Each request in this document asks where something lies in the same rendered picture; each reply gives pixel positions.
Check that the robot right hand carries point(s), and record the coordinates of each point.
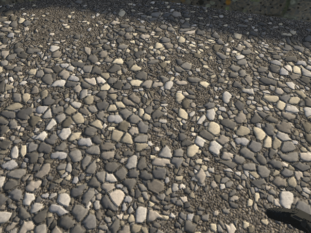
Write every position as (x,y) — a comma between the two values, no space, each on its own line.
(295,217)

